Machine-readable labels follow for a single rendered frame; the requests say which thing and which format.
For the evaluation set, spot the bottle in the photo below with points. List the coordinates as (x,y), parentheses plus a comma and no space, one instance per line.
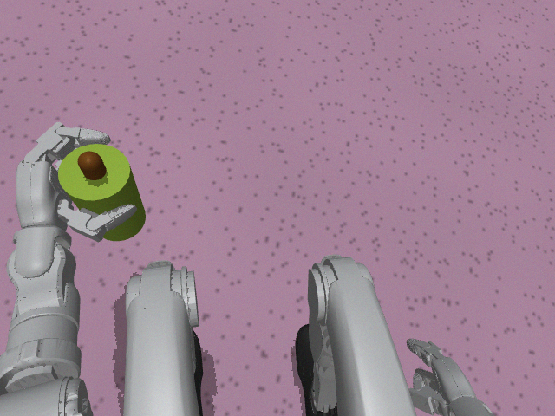
(99,178)

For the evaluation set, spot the left robot arm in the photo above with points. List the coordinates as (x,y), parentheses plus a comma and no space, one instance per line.
(41,366)

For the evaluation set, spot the right robot hand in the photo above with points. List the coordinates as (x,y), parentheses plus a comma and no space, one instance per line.
(433,392)

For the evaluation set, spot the right robot foot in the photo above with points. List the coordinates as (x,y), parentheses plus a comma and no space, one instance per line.
(305,366)

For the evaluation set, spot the left robot hand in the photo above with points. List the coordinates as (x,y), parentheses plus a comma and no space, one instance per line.
(41,200)

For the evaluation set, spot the right robot arm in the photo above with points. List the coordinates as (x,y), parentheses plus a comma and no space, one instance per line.
(468,406)

